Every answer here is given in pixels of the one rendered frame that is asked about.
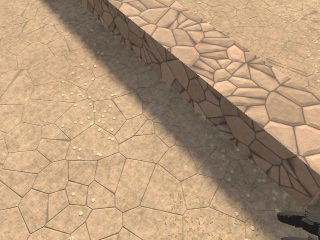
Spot robot right hand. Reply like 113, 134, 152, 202
277, 210, 320, 240

